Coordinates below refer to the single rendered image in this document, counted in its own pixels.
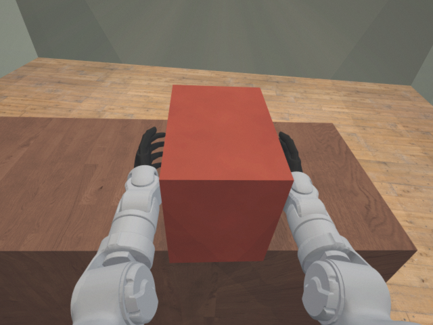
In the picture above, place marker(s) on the right robot forearm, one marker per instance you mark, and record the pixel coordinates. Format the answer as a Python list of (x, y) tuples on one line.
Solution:
[(313, 229)]

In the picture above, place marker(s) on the pedestal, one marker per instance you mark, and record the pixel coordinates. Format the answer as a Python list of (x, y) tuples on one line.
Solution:
[(61, 180)]

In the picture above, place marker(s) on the left robot upper arm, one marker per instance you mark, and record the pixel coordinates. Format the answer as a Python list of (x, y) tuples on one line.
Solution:
[(121, 294)]

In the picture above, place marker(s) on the robot right hand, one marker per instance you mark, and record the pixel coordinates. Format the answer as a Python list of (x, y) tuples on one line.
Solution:
[(290, 152)]

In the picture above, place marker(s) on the right robot upper arm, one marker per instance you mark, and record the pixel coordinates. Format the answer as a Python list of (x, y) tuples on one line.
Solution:
[(343, 293)]

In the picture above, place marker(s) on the left robot forearm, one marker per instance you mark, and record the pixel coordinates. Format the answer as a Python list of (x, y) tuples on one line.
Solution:
[(134, 224)]

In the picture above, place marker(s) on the robot left hand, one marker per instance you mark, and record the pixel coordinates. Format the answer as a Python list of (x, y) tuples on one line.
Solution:
[(143, 155)]

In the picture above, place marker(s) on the carton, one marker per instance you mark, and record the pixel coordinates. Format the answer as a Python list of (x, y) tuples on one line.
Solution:
[(224, 178)]

